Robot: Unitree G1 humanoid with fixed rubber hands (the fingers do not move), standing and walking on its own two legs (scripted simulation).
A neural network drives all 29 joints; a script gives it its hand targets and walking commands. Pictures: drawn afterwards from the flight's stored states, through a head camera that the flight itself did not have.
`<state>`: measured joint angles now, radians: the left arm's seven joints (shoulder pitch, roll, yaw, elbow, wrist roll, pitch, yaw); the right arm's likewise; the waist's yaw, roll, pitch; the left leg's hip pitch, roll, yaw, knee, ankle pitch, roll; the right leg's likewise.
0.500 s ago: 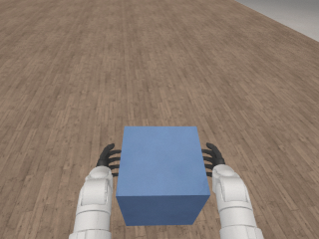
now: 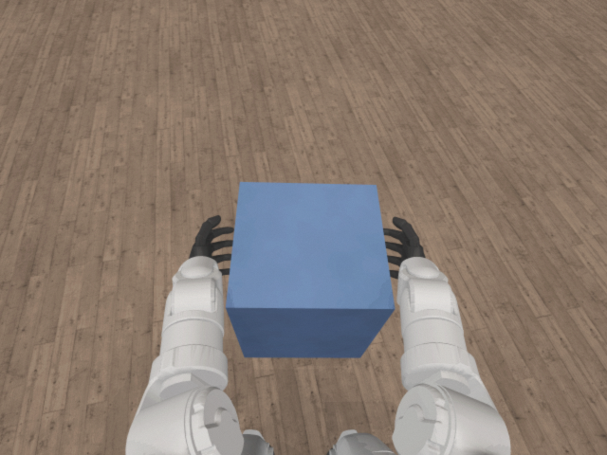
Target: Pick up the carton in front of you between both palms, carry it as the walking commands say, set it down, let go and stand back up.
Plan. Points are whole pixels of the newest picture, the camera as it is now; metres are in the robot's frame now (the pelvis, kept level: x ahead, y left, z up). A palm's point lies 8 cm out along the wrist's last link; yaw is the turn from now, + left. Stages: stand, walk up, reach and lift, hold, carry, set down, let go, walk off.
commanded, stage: set down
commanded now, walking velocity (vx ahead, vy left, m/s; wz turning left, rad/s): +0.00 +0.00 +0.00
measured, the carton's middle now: (305, 277) +0.39 -0.01 -0.08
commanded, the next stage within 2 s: none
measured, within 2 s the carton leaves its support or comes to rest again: rests again in 1.82 s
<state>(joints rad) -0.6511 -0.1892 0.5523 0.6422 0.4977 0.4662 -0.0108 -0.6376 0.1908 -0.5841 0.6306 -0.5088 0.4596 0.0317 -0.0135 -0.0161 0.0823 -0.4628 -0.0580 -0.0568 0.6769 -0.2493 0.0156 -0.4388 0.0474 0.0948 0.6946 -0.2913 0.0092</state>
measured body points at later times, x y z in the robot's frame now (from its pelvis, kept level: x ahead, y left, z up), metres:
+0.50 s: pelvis +0.00 -0.01 -0.11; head +0.23 +0.00 +0.28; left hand +0.44 +0.15 -0.19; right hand +0.43 -0.16 -0.19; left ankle +0.06 +0.11 -0.72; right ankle +0.04 -0.13 -0.72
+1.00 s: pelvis -0.04 +0.00 -0.24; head +0.27 +0.02 +0.09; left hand +0.49 +0.15 -0.35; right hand +0.46 -0.15 -0.35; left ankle +0.06 +0.11 -0.72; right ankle +0.04 -0.13 -0.72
